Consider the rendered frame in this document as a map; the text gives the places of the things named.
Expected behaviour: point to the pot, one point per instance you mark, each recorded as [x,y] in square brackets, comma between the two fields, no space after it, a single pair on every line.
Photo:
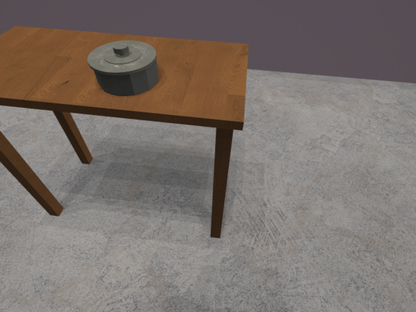
[130,84]

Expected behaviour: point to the lid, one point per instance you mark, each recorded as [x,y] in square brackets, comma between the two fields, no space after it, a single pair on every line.
[140,56]

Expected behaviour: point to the knob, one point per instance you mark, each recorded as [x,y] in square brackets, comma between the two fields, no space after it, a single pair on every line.
[120,48]

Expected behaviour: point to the table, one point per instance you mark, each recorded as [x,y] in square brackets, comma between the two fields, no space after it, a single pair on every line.
[199,83]

